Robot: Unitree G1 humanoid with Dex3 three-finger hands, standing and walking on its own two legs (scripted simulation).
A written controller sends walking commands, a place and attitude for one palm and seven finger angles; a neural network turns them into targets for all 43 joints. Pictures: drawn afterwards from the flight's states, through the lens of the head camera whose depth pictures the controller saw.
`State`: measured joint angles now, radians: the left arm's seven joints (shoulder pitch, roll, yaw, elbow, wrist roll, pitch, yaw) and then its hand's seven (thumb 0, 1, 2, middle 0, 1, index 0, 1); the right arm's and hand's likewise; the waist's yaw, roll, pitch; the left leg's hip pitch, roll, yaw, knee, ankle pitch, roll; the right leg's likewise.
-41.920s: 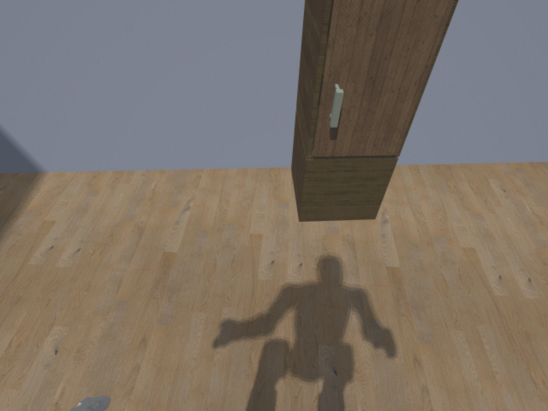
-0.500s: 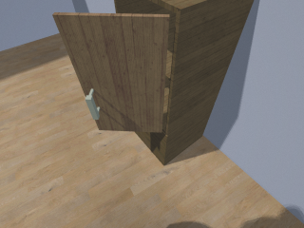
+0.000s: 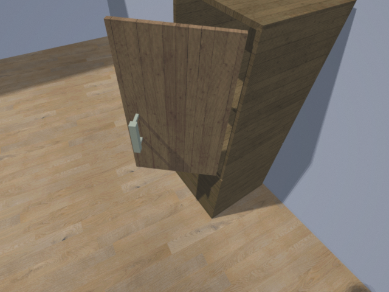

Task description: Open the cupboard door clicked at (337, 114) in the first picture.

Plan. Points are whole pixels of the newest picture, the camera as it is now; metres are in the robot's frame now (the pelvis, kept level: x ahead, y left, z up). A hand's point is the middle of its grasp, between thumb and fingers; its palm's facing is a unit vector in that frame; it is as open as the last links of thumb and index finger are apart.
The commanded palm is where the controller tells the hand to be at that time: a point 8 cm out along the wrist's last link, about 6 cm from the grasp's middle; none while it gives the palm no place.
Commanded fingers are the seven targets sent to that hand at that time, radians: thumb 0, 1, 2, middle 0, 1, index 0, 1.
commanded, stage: come to a stop and stand still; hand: left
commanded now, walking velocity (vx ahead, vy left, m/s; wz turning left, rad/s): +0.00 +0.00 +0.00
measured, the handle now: (137, 133) +0.60 +0.24 -0.11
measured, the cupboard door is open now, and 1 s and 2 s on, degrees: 49 49 49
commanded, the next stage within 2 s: look again from close up in 0.30 s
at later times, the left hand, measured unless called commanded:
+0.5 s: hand out of the picture +0.02 +0.17 -0.18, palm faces +0.00 -0.98 -0.20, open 7.3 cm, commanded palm none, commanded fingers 0.00 0.90 0.90 -0.20 -0.30 -0.20 -0.30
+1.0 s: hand out of the picture +0.00 +0.13 -0.18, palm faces +0.02 -0.98 -0.20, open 7.3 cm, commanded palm none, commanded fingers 0.00 0.90 0.90 -0.20 -0.30 -0.20 -0.30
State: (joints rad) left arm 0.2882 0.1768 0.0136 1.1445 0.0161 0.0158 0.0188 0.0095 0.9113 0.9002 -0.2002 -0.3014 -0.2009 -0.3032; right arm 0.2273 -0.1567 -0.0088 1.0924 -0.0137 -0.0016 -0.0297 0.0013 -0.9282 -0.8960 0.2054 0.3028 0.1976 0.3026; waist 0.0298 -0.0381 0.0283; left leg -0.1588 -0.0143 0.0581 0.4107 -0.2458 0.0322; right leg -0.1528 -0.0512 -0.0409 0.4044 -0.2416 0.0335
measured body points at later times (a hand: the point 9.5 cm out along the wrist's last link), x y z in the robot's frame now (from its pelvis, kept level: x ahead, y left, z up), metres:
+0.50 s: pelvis +0.01 +0.00 -0.01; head +0.04 +0.00 +0.44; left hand +0.02 +0.22 -0.17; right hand +0.00 -0.21 -0.17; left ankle -0.01 +0.09 -0.74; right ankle -0.02 -0.14 -0.74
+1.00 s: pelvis +0.00 -0.04 -0.01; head +0.01 -0.05 +0.44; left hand +0.00 +0.18 -0.16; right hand +0.00 -0.26 -0.17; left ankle -0.02 +0.09 -0.74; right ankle -0.02 -0.14 -0.74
